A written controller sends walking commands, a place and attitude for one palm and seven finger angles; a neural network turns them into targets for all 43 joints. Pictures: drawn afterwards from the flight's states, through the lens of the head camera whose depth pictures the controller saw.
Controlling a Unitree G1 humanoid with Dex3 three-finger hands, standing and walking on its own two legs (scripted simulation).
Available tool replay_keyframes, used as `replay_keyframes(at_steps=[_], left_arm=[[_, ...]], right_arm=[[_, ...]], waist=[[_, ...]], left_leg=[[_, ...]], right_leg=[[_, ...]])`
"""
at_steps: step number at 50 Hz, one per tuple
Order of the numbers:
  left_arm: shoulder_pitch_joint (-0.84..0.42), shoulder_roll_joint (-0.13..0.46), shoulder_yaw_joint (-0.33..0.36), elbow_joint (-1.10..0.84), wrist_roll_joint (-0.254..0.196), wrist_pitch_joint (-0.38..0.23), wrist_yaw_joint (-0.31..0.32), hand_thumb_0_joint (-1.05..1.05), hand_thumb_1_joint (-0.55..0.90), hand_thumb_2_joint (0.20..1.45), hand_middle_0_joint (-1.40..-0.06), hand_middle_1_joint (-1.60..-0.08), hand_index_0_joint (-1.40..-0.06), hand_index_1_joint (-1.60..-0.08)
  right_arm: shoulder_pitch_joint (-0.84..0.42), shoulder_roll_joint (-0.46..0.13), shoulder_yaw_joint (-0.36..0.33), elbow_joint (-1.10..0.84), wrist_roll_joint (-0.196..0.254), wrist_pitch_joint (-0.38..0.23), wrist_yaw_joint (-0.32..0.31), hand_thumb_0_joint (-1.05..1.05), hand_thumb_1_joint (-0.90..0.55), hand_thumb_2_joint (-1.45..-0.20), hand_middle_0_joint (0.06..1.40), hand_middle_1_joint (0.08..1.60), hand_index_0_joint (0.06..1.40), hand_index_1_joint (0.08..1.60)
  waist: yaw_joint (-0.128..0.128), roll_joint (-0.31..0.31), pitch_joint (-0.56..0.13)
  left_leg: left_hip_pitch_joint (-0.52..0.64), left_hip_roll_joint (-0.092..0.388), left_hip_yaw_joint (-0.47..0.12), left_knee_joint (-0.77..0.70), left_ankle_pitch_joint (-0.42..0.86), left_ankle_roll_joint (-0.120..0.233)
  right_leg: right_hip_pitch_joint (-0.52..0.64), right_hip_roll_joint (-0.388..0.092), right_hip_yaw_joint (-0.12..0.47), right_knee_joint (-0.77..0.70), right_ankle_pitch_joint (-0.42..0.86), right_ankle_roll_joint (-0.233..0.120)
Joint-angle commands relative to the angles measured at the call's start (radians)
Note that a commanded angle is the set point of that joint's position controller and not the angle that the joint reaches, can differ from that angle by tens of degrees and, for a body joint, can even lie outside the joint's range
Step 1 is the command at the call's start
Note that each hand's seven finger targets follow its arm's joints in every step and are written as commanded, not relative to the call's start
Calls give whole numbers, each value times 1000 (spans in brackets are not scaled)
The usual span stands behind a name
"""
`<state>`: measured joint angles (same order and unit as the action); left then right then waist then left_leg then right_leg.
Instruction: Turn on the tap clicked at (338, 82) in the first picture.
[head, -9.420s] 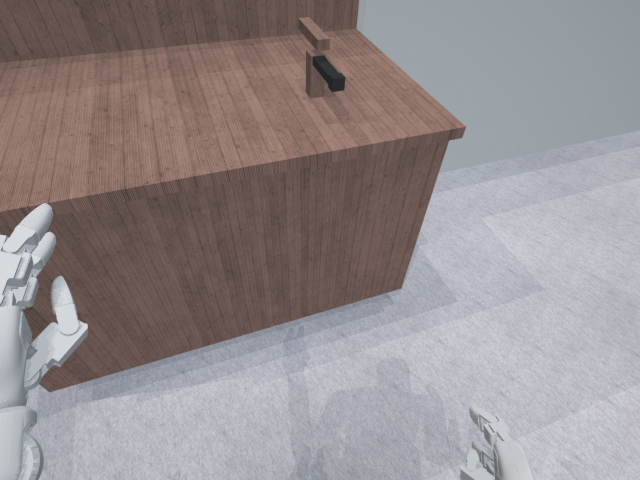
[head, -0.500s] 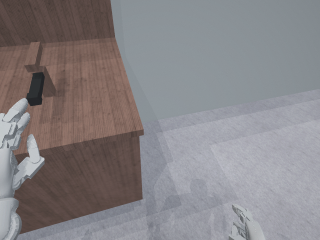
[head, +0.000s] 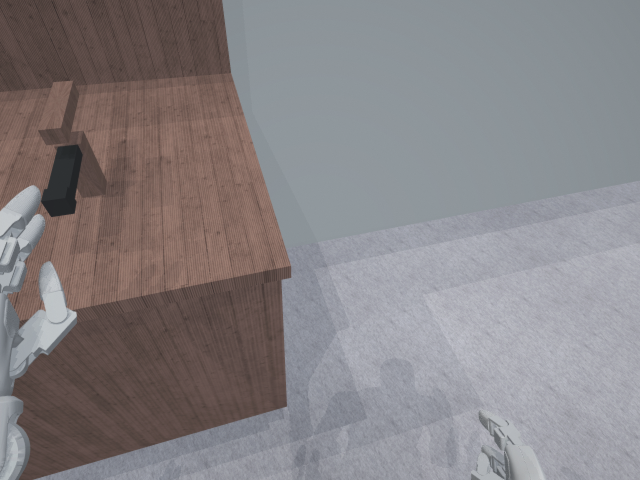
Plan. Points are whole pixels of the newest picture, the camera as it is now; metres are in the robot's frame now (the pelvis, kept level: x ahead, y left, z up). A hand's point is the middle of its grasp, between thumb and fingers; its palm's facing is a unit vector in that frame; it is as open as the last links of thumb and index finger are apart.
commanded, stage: shuffle to correct the standing spot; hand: left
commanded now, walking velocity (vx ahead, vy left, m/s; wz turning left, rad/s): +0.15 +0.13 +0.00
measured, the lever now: (59, 201) +0.41 +0.38 +0.11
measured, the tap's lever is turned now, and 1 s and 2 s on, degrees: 0 0 0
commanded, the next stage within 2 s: come to a stop and stand still in 0.18 s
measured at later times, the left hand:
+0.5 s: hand (57, 243) +0.27 +0.28 +0.19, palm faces +0.41 -0.83 -0.38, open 7.4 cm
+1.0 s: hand (8, 208) +0.30 +0.33 +0.21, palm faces +0.48 -0.76 -0.43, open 7.4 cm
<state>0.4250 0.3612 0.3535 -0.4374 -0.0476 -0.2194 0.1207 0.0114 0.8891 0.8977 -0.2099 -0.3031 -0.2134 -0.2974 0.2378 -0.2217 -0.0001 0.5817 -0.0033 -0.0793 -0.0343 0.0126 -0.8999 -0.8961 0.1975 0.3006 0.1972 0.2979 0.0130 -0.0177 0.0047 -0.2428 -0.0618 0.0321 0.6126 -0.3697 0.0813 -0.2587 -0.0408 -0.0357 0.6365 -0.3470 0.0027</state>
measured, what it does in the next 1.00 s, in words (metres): steps on the spot: left foot, then right foot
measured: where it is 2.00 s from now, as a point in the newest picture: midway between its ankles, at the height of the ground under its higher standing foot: outside the picture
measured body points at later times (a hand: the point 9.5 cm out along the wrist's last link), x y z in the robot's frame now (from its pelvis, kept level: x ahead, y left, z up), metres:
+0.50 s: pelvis +0.06 +0.04 +0.00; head +0.08 +0.05 +0.45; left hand +0.25 +0.32 +0.21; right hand +0.23 -0.16 -0.08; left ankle +0.08 +0.14 -0.73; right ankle +0.07 -0.06 -0.71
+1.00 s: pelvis +0.06 +0.04 +0.01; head +0.07 +0.06 +0.46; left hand +0.26 +0.37 +0.23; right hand +0.25 -0.18 -0.05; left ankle +0.07 +0.14 -0.73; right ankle +0.09 -0.05 -0.73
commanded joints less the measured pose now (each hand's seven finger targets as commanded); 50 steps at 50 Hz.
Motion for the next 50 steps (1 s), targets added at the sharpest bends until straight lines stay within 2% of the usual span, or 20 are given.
replay_keyframes(at_steps=[1,3,5,7,9,12,13,14,15,16,18,25,30,39,45,46,47,48,49,50], left_arm=[[-84,166,98,-252,7,-84,15,0,900,900,-200,-300,-200,-300],[-44,176,118,-229,11,-89,21,0,900,900,-200,-300,-200,-300],[-29,186,129,-208,1,-92,26,0,900,900,-200,-300,-200,-300],[-26,201,155,-217,-7,-117,34,0,900,900,-200,-300,-200,-300],[-25,186,149,-243,9,-112,31,0,900,900,-200,-300,-200,-300],[-110,194,136,-308,7,-94,30,0,900,900,-200,-300,-200,-300],[-141,203,137,-350,6,-95,29,0,900,900,-200,-300,-200,-300],[-148,195,134,-366,1,-96,27,0,900,900,-200,-300,-200,-300],[-136,204,147,-345,7,-94,32,0,900,900,-200,-300,-200,-300],[-148,212,151,-334,9,-91,30,0,900,900,-200,-300,-200,-300],[-123,196,142,-342,10,-88,30,0,900,900,-200,-300,-200,-300],[38,180,149,-257,4,-38,38,0,900,900,-200,-300,-200,-300],[-13,143,102,-145,-10,-3,30,0,900,900,-200,-300,-200,-300],[-101,201,102,-318,10,-7,54,0,900,900,-200,-300,-200,-300],[8,155,88,-245,-4,-5,50,0,900,900,-200,-300,-200,-300],[-1136,1006,671,-539,169,-137,38,0,900,900,-200,-300,-200,-300],[-512,353,279,169,47,-76,-15,0,900,900,-200,-300,-200,-300],[-243,225,175,219,27,-72,-35,0,900,900,-200,-300,-200,-300],[-144,40,18,190,-13,-79,-54,0,900,900,-200,-300,-200,-300],[-140,93,18,9,-13,-90,-47,0,900,900,-200,-300,-200,-300]], right_arm=[[-86,-123,-47,-150,-4,-67,0,0,-900,-900,200,300,200,300],[-95,-123,-48,-154,2,-60,6,0,-900,-900,200,300,200,300],[-98,-117,-62,-158,12,-52,15,0,-900,-900,200,300,200,300],[-112,-117,-57,-136,14,-45,24,0,-900,-900,200,300,200,300],[-125,-97,-41,-129,3,-24,31,0,-900,-900,200,300,200,300],[-109,-72,-46,-115,13,-26,9,0,-900,-900,200,300,200,300],[-104,-99,-64,-127,17,-37,-2,0,-900,-900,200,300,200,300],[-105,-122,-77,-141,18,-47,-8,0,-900,-900,200,300,200,300],[-87,-94,-60,-138,5,-56,-2,0,-900,-900,200,300,200,300],[-94,-82,-55,-131,-5,-67,5,0,-900,-900,200,300,200,300],[-93,-84,-60,-117,8,-77,11,0,-900,-900,200,300,200,300],[-99,-86,-10,-136,6,-84,-2,0,-900,-900,200,300,200,300],[-80,-77,-14,-131,10,-70,-8,0,-900,-900,200,300,200,300],[-145,-95,-9,-156,3,-49,-48,0,-900,-900,200,300,200,300],[-114,-101,-20,-161,4,-43,-43,0,-900,-900,200,300,200,300],[54,-139,-34,-141,-31,-111,-25,0,-900,-900,200,300,200,300],[-70,-16,11,-88,11,-106,-14,0,-900,-900,200,300,200,300],[-44,-110,-48,-145,13,-125,-11,0,-900,-900,200,300,200,300],[-57,-94,-47,-144,30,-122,15,0,-900,-900,200,300,200,300],[-41,-122,-51,-158,30,-115,30,0,-900,-900,200,300,200,300]], waist=[[-9,173,-82],[7,88,-125],[15,-218,-143],[38,-128,-63],[17,-48,-41],[-31,9,-75],[-41,142,-101],[-44,369,-120],[-45,398,-122],[-39,266,-103],[-25,120,-124],[-3,164,-116],[-14,-150,-98],[7,156,-160],[4,89,-164],[1,-32,99],[9,-47,-139],[55,43,-91],[22,155,-149],[21,161,-181]], left_leg=[[80,224,-258,-175,511,2],[-93,162,-139,-24,522,-36],[-376,27,-2,360,285,-83],[-515,123,-168,522,-203,-60],[-384,165,-140,335,-135,-49],[70,34,87,-34,249,-80],[167,85,-31,-103,258,-44],[225,275,-308,-201,299,56],[196,343,-518,-302,372,136],[161,369,-554,-302,431,170],[166,337,-387,-233,572,158],[-67,258,-129,-206,446,-33],[-65,83,-49,-2,101,-102],[6,152,-127,-221,503,-80],[-37,131,-107,-215,407,-96],[-169,131,-34,-83,354,-47],[-26,59,-52,-116,344,-47],[33,86,-48,-101,327,-74],[38,104,-43,-139,337,-80],[44,113,-62,-185,336,-75]], right_leg=[[-35,22,-43,13,-6,-24],[215,-27,1,-96,267,-63],[412,-275,343,-157,579,-214],[360,-418,431,-180,611,-257],[213,-341,294,-140,514,-196],[-20,-139,13,-20,334,-74],[-103,-83,-8,158,252,-34],[-235,21,-51,415,-109,17],[-293,60,6,591,-279,10],[-317,30,54,658,-239,1],[-304,-6,72,577,-168,4],[156,34,-19,-178,152,-5],[56,-175,281,-345,314,-118],[171,1,59,-201,397,-11],[213,-16,71,-237,406,-23],[-10,-44,123,-368,420,102],[53,-110,124,-317,337,-55],[49,-97,263,-335,439,-36],[139,-110,202,-273,462,-47],[167,-81,166,-251,384,-34]])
